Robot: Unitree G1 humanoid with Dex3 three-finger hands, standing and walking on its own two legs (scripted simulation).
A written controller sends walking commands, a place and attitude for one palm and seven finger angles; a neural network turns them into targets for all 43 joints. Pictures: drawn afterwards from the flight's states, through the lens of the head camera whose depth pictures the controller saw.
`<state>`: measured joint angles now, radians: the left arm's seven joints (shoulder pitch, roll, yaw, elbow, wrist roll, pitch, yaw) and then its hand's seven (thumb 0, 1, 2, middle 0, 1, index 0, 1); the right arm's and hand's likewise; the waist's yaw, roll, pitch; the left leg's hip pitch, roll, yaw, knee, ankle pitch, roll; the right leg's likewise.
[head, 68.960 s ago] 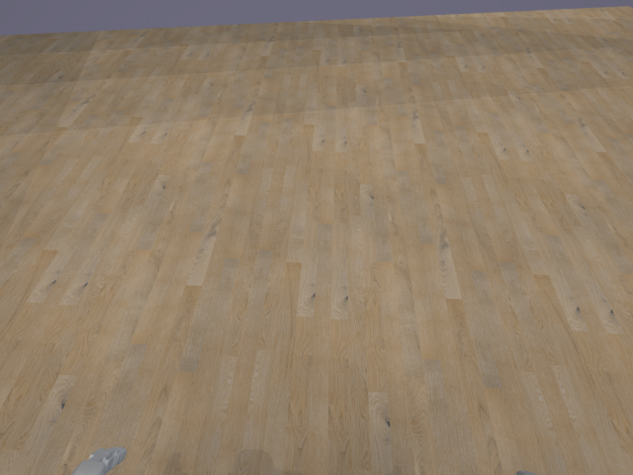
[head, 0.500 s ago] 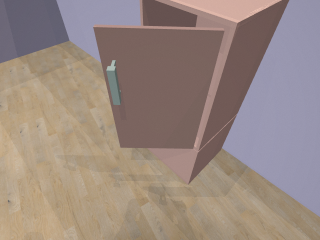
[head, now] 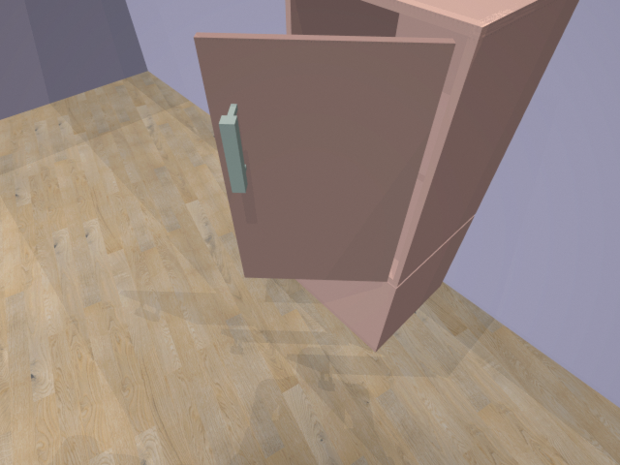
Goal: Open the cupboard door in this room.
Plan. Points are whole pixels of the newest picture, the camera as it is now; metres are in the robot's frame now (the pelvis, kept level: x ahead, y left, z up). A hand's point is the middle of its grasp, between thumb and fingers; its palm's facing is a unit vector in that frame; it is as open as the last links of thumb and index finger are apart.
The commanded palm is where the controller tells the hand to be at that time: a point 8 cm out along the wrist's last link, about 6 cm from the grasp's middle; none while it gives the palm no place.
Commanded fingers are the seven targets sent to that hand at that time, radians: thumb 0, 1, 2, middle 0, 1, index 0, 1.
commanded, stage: look again from close up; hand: left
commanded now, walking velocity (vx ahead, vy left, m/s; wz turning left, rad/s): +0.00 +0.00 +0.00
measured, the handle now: (236, 149) +0.58 +0.15 +0.09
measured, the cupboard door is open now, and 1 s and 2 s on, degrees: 45 45 45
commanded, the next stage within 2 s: raise the hand with hooked fingers in 0.28 s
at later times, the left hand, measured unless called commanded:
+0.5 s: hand (163, 458) +0.15 +0.20 -0.08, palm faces +0.21 -0.96 -0.18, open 7.4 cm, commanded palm +0.12 +0.24 -0.05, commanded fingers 0.00 0.74 0.83 -0.21 -0.41 -0.21 -0.41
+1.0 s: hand (155, 406) +0.19 +0.20 +0.00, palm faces +0.05 -0.99 -0.09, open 9.8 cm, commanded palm +0.16 +0.26 +0.01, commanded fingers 0.00 0.15 0.58 -0.25 -0.78 -0.25 -0.78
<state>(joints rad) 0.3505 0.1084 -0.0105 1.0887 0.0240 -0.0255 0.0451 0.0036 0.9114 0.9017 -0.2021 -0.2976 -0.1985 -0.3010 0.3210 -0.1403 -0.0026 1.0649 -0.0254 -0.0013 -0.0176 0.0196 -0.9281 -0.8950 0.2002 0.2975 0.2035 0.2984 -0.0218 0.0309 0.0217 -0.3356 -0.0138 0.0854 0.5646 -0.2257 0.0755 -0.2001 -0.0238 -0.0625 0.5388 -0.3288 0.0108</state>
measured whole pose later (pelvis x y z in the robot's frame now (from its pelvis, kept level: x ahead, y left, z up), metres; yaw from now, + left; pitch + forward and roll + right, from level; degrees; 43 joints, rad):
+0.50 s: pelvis +0.01 +0.01 +0.00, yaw +1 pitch +1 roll +0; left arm 0.48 0.20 0.04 0.24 -0.11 0.00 0.09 0.02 0.89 0.89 -0.20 -0.31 -0.20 -0.31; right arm 0.30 -0.19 0.01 0.84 0.03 -0.19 -0.05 0.01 -0.91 -0.89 0.20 0.30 0.20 0.30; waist -0.01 -0.04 0.01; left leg -0.31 -0.06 0.10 0.51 -0.21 0.07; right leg -0.26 -0.05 -0.04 0.63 -0.35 -0.01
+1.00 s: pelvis +0.00 -0.04 -0.06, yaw +3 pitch +11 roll -3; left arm 0.38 0.30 0.26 0.03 -0.33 -0.42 -0.39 0.01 0.38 0.68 -0.24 -0.64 -0.23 -0.64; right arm 0.19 -0.23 0.02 0.56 0.04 -0.22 -0.07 0.01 -0.91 -0.90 0.20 0.30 0.21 0.30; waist 0.03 0.03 -0.11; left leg -0.82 0.02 -0.03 1.07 -0.43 0.02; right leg -0.69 0.04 -0.16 1.01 -0.51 -0.07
